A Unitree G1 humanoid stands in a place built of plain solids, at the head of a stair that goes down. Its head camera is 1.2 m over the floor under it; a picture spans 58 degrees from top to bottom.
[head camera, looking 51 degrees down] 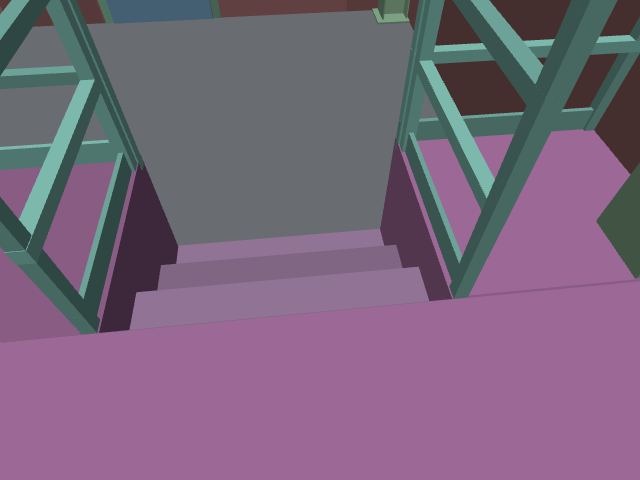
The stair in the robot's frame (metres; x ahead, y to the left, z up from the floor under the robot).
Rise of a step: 0.21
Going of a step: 0.28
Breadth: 1.12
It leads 6 degrees to the left of straight ahead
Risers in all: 4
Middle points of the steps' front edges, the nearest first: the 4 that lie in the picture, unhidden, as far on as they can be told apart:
0.67 0.12 0.00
0.95 0.15 -0.21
1.23 0.18 -0.42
1.51 0.22 -0.63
